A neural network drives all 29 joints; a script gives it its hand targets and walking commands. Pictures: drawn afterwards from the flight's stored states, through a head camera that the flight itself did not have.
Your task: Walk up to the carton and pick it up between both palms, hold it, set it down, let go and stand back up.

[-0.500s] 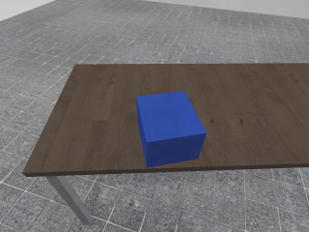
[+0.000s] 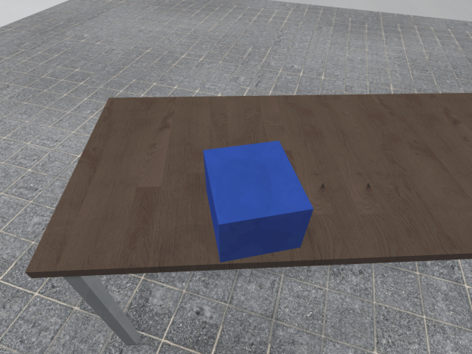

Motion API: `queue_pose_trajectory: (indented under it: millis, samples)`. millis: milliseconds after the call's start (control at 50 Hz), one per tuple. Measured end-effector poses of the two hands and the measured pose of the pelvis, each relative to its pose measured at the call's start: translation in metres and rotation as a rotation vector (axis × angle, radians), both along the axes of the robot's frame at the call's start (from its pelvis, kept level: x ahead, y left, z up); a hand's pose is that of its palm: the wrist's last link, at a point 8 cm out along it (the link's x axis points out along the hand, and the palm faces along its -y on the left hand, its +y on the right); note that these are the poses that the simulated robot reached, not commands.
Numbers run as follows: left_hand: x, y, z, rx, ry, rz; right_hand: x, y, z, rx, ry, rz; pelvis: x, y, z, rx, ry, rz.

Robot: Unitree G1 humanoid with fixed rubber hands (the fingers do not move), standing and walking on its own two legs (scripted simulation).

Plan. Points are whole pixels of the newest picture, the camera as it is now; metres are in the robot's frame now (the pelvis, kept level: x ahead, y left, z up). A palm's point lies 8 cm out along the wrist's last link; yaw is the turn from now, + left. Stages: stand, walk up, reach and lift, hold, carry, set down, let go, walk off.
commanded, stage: stand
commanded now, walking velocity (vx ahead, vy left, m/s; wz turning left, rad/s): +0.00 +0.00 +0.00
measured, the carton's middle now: (251, 198) +0.47 -0.01 -0.03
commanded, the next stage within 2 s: none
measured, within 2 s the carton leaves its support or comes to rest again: neither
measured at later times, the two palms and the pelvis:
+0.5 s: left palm out of the picture +0.06 +0.30 -0.12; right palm out of the picture +0.07 -0.30 -0.11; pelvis +0.01 +0.00 +0.00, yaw +0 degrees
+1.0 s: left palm out of the picture +0.06 +0.29 -0.12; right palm out of the picture +0.07 -0.30 -0.11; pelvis +0.01 -0.01 +0.00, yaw +0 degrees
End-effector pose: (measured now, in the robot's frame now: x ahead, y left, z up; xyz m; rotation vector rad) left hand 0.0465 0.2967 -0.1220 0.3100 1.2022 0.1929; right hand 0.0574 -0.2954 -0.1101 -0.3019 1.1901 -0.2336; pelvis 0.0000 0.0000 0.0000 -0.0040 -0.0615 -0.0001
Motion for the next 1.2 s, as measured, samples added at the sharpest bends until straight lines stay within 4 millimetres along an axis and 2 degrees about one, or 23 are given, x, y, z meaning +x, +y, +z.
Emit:
queue_pose_trajectory:
  millis: [460,840,1200]
  samples:
    - [0.012,0.0,0.001,0.006,-0.001,0.012,0.008,-0.004,0.001,-0.014,0.015,-0.003,0.007,-0.002,0.001,0.002,0.003,0.001]
    - [0.006,-0.003,0.001,0.008,0.032,0.028,0.007,-0.008,-0.001,-0.009,0.039,-0.009,0.012,-0.005,0.002,0.006,0.011,0.006]
    - [0.013,-0.005,0.002,0.01,0.014,0.039,0.019,-0.008,-0.002,-0.002,0.021,0.005,0.013,-0.008,0.002,0.008,0.009,0.008]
